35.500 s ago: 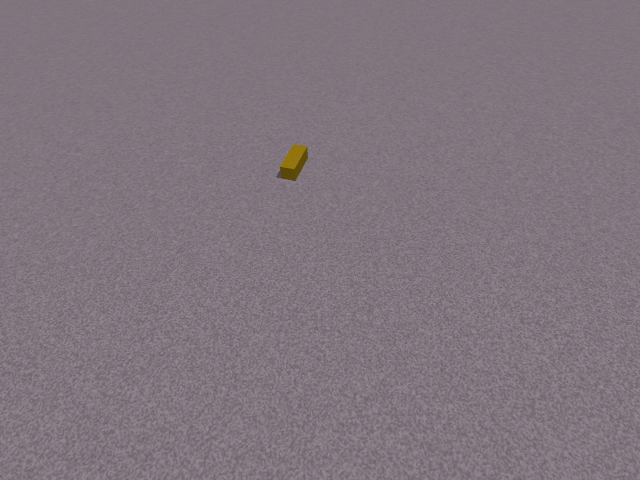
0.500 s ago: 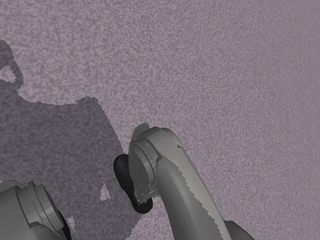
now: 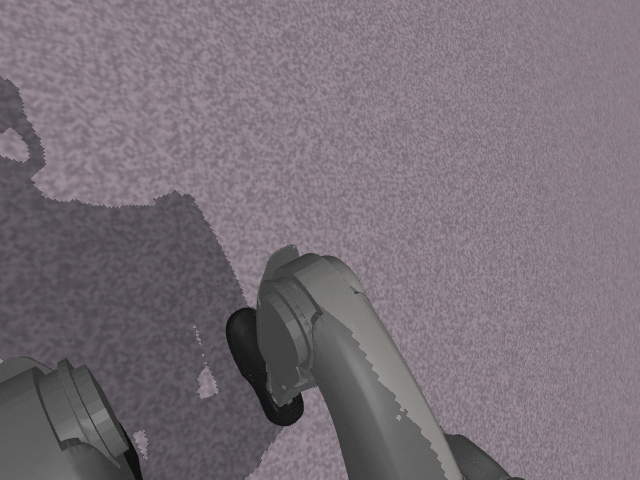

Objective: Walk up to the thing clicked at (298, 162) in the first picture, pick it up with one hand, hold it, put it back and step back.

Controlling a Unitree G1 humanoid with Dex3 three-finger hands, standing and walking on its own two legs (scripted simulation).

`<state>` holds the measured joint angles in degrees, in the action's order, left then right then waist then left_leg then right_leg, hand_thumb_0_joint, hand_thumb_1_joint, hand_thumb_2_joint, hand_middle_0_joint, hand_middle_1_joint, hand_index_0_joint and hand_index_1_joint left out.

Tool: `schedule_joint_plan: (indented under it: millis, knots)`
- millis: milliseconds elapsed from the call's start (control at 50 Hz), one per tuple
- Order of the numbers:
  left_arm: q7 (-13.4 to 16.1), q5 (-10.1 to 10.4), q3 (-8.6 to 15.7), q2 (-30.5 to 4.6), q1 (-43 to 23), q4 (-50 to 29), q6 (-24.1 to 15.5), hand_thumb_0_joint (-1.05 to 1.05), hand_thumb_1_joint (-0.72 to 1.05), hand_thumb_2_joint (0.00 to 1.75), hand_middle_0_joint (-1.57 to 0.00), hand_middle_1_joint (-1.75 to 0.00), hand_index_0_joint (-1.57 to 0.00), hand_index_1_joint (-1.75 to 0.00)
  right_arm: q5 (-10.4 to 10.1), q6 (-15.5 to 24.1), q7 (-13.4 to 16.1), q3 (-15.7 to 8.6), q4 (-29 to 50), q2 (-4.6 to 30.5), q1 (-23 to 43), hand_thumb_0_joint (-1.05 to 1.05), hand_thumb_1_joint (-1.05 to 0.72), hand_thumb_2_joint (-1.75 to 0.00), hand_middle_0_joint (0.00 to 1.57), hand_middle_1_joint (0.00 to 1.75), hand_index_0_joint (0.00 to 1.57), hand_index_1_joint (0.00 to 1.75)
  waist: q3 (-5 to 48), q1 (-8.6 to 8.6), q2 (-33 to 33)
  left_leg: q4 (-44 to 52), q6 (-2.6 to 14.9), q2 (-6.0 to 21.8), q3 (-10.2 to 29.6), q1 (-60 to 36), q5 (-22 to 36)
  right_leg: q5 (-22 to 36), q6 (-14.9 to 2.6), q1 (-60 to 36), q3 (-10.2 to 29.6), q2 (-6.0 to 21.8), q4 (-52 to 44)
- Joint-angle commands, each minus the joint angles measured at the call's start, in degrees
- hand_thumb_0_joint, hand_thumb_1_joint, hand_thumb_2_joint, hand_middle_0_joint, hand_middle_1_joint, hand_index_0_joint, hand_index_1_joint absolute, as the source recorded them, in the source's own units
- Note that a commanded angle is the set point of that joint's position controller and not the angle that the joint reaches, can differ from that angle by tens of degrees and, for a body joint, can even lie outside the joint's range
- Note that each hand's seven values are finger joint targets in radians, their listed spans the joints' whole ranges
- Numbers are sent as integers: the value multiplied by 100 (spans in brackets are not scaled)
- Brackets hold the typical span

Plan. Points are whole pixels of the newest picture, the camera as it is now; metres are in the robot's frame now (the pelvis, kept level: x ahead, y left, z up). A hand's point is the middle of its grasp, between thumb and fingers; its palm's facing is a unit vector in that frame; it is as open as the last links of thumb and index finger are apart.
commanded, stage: close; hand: left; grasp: from above
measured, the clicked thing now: out of the picture +0.51 +0.32 -0.28
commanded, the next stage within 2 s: settle in 0.76 s
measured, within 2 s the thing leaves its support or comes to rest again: leaves its support in 1.18 s
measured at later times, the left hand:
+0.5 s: hand out of the picture +0.49 +0.31 -0.25, palm faces -0.43 -0.14 -0.89, open 11.0 cm
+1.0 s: hand out of the picture +0.49 +0.31 -0.25, palm faces -0.42 -0.14 -0.90, open 10.8 cm
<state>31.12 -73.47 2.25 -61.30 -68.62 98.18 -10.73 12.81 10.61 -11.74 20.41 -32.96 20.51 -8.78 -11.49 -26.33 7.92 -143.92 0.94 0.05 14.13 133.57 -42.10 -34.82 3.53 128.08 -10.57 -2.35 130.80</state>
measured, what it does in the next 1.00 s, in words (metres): stands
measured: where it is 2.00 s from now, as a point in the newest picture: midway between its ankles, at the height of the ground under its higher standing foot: (206, 438)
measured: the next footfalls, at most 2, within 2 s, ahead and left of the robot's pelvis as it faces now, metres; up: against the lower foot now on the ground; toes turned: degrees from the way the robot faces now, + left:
none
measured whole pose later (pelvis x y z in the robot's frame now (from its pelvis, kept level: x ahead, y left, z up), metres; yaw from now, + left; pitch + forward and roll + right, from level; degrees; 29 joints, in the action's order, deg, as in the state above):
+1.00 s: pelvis +0.00 +0.00 +0.00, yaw +0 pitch +29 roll -17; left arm 30.3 -72.2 1.0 -62.5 -69.3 97.0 -10.1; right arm 12.8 8.9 -10.0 22.1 -31.9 20.4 -8.5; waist -12.4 -26.8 8.2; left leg -143.4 1.3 0.2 14.3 133.3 -41.3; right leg -33.9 3.7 127.5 -10.8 -2.5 129.9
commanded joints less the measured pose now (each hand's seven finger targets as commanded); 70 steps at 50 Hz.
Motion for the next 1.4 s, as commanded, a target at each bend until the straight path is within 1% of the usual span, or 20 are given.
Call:
schedule_joint_plan:
  millis: [0,220,260,300,360,400,440,680,720,760,860,900,960,1100,1200,1260,1280,1300,1320,1380]
  knots:
    - [178,40,2,-1015,-1282,-437,53,0,-19,92,-23,-107,-27,-103,-28,-38,88,-552,-154,1936,-1186,0,-90,-90,20,30,20,30,3619,-393,-3286,1574,-92,238,-406,-2864,1606,1482,-468,-2258,-511,-209,-919]
    - [123,189,-35,-998,-1389,-533,69,0,-1,83,-34,-105,-40,-99,-34,-68,133,-495,-126,1956,-1223,0,-90,-90,20,30,20,30,3508,-446,-3222,1634,-86,241,-365,-2672,1406,1333,-463,-2278,-530,-184,-995]
    - [93,149,-59,-1035,-1210,-556,80,0,0,81,-34,-105,-41,-98,-37,-84,149,-496,-151,1929,-1182,0,-90,-90,20,30,20,30,3659,-352,-3304,1632,-102,249,-390,-2835,1562,1442,-460,-2356,-522,-210,-960]
    - [49,194,-65,-952,-1280,-521,61,0,4,82,-37,-105,-44,-98,-31,-82,127,-465,-117,1950,-1224,0,-90,-90,20,30,20,30,3420,-467,-3239,1611,-107,253,-355,-2719,1544,1388,-473,-2217,-534,-186,-963]
    - [39,187,25,-1195,-1374,-780,20,0,9,83,-42,-105,-48,-98,-41,-108,158,-454,-114,1975,-1219,0,-90,-90,20,30,20,30,3586,-400,-3263,1629,-99,257,-375,-2723,1520,1383,-459,-2380,-514,-185,-1024]
    - [19,135,23,-1157,-1319,-712,28,0,13,80,-44,-104,-51,-96,-30,-109,160,-463,-134,1948,-1223,0,-90,-90,20,30,20,30,3586,-383,-3417,1638,-121,257,-366,-2850,1555,1393,-476,-2270,-514,-182,-966]
    - [25,189,-112,-941,-1104,-379,36,0,16,84,-49,-102,-54,-96,-40,-125,169,-449,-32,1941,-1151,0,-90,-90,20,30,20,30,3351,-438,-2958,1618,-72,237,-374,-2517,1314,1253,-461,-2325,-537,-226,-1015]
    - [66,157,-51,-1158,-1254,-516,30,0,37,83,-66,-97,-71,-92,-8,-161,228,-415,-87,1977,-1129,0,-90,-90,20,30,20,30,3427,-398,-3185,1653,-107,263,-344,-2687,1389,1293,-471,-2283,-546,-198,-1032]
    - [33,141,-118,-1083,-1239,-447,46,0,41,84,-70,-95,-75,-91,-14,-158,220,-394,-41,1942,-1188,0,-90,-90,20,30,20,30,3384,-487,-3118,1652,-81,259,-360,-2677,1394,1337,-445,-2358,-521,-210,-1027]
    - [46,160,-77,-1166,-1173,-476,63,0,44,85,-73,-95,-77,-90,-18,-163,230,-399,-59,1941,-1126,0,-90,-90,20,30,20,30,3439,-400,-3112,1622,-69,251,-401,-2592,1398,1339,-444,-2443,-505,-223,-1059]
    - [22,217,-191,-1015,-1260,-437,84,0,44,89,-81,-95,-84,-92,-20,-185,258,-389,-12,1958,-1123,0,-91,-90,20,30,20,30,3355,-521,-2956,1630,-56,254,-368,-2556,1316,1294,-433,-2398,-514,-224,-1085]
    - [28,190,-20,-1274,-1445,-729,96,0,44,89,-81,-93,-84,-90,-16,-198,263,-410,-96,1978,-1210,0,-91,-90,20,30,20,30,3564,-402,-3325,1672,-97,265,-364,-2779,1464,1379,-456,-2386,-498,-188,-1058]
    - [-27,209,-41,-1171,-1432,-828,137,0,45,90,-84,-91,-85,-89,-33,-221,265,-439,-57,1967,-1209,0,-91,-91,20,30,20,30,3483,-436,-3314,1660,-108,266,-351,-2751,1390,1304,-475,-2260,-510,-184,-1056]
    - [-139,121,351,-1399,-1462,-1722,222,0,47,91,-84,-91,-86,-90,-77,-309,246,-702,-93,1997,-1283,0,-91,-90,20,30,20,30,4221,-82,-4052,1746,-223,247,-360,-3423,1844,1477,-597,-2085,-505,-145,-911]
    - [-334,89,563,-1213,-1441,-2456,277,0,47,90,-83,-91,-85,-89,-135,-368,159,-999,-154,1965,-1489,0,-91,-90,20,30,20,30,4570,9,-4146,1637,-195,171,-522,-3477,2209,1692,-640,-2094,-429,-139,-953]
    - [-584,212,287,-509,-1304,-2736,327,0,49,88,-82,-93,-85,-89,-216,-391,94,-1174,-177,1870,-1538,0,-91,-90,20,30,20,30,4629,62,-4148,1738,-215,145,-531,-3628,2203,1560,-686,-1810,-397,-112,-970]
    - [-636,224,374,-706,-1152,-2718,365,0,50,87,-81,-93,-85,-89,-248,-427,89,-1216,-237,1833,-1595,0,-91,-90,20,30,20,30,4770,162,-4125,1798,-173,143,-611,-3551,2164,1585,-645,-2067,-356,-141,-1015]
    - [-717,277,207,-375,-1233,-2808,385,0,52,88,-83,-94,-87,-90,-289,-456,77,-1261,-171,1796,-1540,0,-91,-90,20,30,20,30,4779,178,-4023,1831,-164,114,-598,-3426,1984,1464,-663,-1865,-348,-124,-996]
    - [-791,296,290,-473,-1145,-2796,421,0,51,88,-83,-93,-87,-89,-311,-473,70,-1332,-289,1782,-1638,0,-91,-90,20,30,20,30,4792,238,-3977,1828,-141,107,-647,-3382,1963,1467,-648,-1904,-304,-122,-1013]
    - [-1017,360,88,-44,-1143,-2731,476,0,57,88,-86,-94,-91,-89,-367,-565,68,-1427,-327,1706,-1648,0,-90,-90,20,30,20,30,4615,198,-3610,1827,-101,58,-694,-3060,1717,1306,-660,-1751,-274,-105,-1071]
